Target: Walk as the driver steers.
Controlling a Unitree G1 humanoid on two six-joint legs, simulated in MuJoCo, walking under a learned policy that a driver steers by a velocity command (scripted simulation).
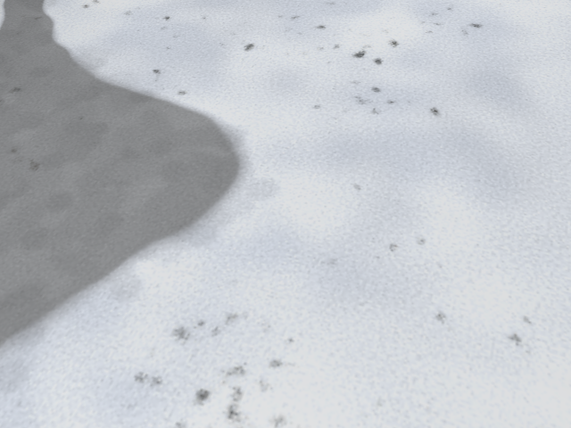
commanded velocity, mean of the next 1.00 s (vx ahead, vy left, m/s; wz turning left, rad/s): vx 0.32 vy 0.00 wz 0.03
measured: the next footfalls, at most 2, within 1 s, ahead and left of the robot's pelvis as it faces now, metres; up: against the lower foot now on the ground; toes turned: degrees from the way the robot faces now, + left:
left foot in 0.02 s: +0.02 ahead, +0.14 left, +0.00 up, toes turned -3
right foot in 0.42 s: +0.10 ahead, -0.12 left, +0.00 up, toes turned -1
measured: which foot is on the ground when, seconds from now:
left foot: up 0.00-0.00, down 0.02-0.42, up 0.44-0.92, down 0.94-1.00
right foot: down 0.00-0.18, up 0.20-0.40, down 0.42-0.94, up 0.96-1.00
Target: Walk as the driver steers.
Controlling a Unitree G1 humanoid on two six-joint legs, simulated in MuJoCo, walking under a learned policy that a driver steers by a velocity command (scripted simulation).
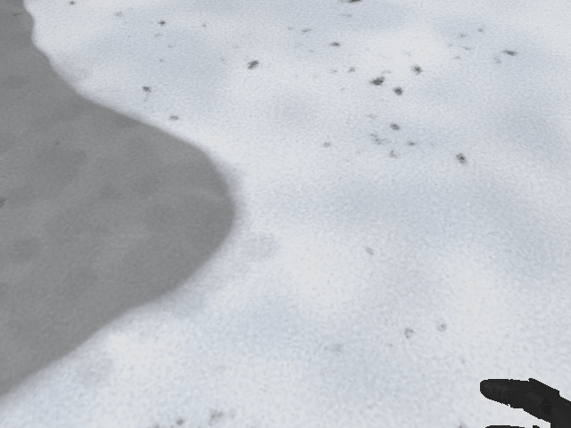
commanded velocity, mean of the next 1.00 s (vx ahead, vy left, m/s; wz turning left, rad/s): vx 0.12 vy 0.00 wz -0.43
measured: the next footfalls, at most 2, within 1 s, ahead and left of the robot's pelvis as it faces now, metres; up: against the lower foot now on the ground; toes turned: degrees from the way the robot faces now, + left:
right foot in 0.44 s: +0.31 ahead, -0.13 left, +0.00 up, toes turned -11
left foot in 0.88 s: +0.35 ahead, +0.09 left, +0.00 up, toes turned -30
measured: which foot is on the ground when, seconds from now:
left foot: down 0.00-0.46, up 0.48-0.86, down 0.88-1.00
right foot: up 0.00-0.42, down 0.44-0.90, up 0.92-1.00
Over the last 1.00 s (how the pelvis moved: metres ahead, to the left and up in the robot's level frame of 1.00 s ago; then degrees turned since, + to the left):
0.31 0.01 -0.02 0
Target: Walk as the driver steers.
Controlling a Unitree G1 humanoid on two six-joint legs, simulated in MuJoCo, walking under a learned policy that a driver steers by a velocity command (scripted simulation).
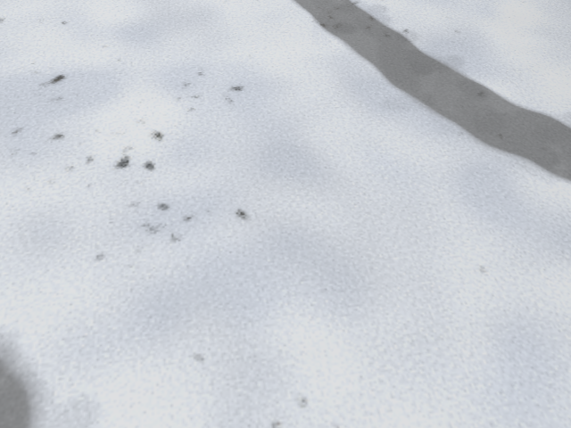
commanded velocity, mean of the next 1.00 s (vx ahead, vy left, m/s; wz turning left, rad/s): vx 0.29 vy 0.00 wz -0.09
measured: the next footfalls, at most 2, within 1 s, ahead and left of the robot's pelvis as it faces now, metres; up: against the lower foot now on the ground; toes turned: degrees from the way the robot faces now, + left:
right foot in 0.26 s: +0.02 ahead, -0.15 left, +0.00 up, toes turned +0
left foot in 0.60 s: +0.17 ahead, +0.11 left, +0.00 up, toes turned -2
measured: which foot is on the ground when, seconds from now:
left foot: down 0.00-0.26, up 0.28-0.58, down 0.60-1.00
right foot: up 0.00-0.24, down 0.26-0.60, up 0.62-1.00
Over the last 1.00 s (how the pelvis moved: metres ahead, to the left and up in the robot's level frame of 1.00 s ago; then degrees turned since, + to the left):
0.25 0.01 0.02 -28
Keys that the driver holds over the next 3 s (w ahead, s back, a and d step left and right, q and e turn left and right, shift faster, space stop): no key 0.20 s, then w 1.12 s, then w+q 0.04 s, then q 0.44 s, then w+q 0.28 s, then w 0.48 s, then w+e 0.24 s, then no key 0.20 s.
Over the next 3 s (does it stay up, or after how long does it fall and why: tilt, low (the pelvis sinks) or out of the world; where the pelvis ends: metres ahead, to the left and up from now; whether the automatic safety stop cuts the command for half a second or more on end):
stays up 1.09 0.15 -0.02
